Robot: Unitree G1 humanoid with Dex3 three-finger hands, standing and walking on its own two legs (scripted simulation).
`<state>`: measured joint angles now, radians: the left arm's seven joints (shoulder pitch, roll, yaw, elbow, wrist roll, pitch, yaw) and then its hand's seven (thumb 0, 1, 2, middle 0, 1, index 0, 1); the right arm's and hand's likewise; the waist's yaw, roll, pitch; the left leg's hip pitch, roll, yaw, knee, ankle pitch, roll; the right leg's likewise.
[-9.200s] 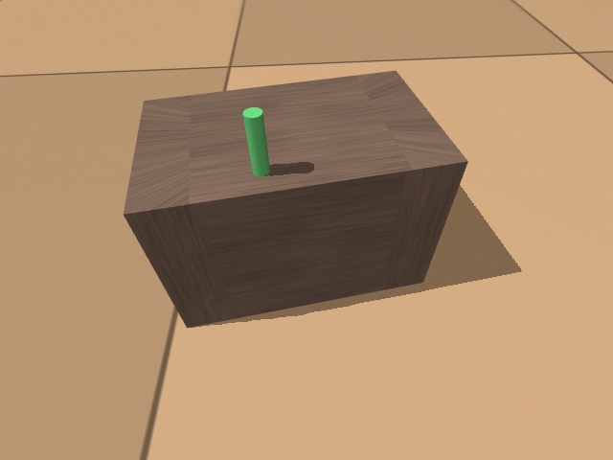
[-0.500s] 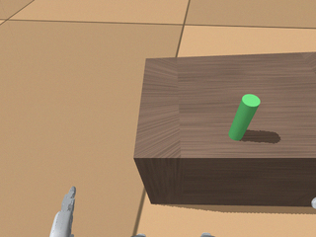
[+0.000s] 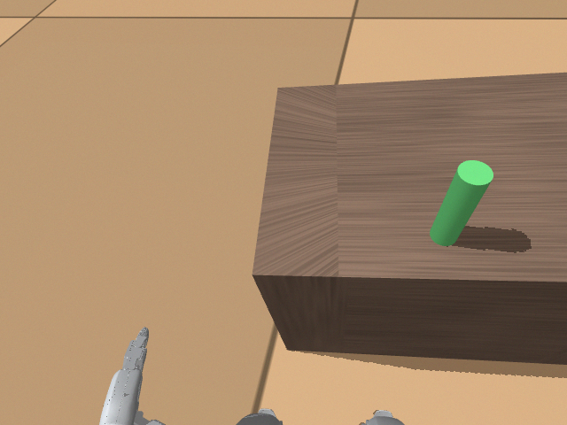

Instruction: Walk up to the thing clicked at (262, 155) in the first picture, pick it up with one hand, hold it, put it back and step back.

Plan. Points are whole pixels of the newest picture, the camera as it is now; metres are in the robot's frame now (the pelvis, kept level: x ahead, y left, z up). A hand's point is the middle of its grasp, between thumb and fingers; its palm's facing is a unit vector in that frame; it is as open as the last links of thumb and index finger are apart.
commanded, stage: go down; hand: right
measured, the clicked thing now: (457, 207) +0.47 -0.22 -0.04
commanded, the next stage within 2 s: approach in 0.82 s
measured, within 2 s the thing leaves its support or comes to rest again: neither
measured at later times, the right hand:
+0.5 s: hand out of the picture +0.36 -0.39 +0.04, palm faces +0.19 +0.98 -0.08, open 17.4 cm
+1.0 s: hand out of the picture +0.38 -0.40 +0.06, palm faces +0.20 +0.98 -0.06, open 17.4 cm
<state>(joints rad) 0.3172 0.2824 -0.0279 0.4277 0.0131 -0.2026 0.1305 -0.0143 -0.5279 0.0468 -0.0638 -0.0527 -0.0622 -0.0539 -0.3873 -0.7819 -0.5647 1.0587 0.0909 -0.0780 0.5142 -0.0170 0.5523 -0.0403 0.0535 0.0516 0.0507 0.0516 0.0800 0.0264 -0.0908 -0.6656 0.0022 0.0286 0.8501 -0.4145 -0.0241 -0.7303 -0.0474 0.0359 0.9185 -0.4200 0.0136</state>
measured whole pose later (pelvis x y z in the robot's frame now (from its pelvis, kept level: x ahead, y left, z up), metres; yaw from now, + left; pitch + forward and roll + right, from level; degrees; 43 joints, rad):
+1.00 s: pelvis +0.00 -0.01 -0.01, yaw +1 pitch +16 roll +4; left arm 0.30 0.29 -0.05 0.38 0.02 -0.18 0.10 -0.01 -0.53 0.05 -0.06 -0.05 -0.06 -0.06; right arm -0.59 -0.92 -0.64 1.23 0.10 -0.18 0.58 -0.02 0.53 -0.04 0.07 0.05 0.06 0.05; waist 0.13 0.03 -0.11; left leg -0.74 -0.01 0.03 0.86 -0.40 -0.04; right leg -0.82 -0.05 0.05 0.97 -0.43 0.00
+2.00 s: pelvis -0.04 +0.00 -0.08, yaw +3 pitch +24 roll +5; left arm 0.43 0.26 0.04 -0.08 0.07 -0.13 -0.01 -0.01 -0.54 0.05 -0.06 -0.05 -0.06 -0.05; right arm -0.68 -0.57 -0.58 1.14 0.08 -0.51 0.24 -0.02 0.57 -0.02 0.06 0.04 0.05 0.04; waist 0.25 0.03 -0.14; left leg -1.15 -0.03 0.04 1.23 -0.50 -0.03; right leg -1.22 -0.07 0.07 1.31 -0.52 0.01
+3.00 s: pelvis -0.03 +0.00 -0.07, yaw +2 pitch +24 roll +5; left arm 0.40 0.25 0.05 -0.07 0.06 -0.03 -0.03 -0.01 -0.54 0.05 -0.05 -0.05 -0.05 -0.05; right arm -0.70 -0.51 -0.54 1.12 0.04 -0.48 0.15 -0.02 0.30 -0.34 0.75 0.55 0.74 0.55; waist 0.25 0.02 -0.15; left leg -1.10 -0.02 0.04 1.19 -0.51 -0.02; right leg -1.17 -0.07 0.06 1.28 -0.52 0.02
